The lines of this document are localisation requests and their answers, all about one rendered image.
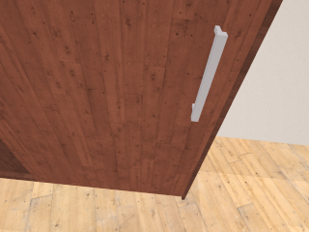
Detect wardrobe door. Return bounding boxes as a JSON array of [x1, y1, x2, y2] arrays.
[[0, 138, 30, 174], [0, 0, 272, 197]]

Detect handle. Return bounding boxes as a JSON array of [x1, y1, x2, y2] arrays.
[[190, 25, 228, 122]]

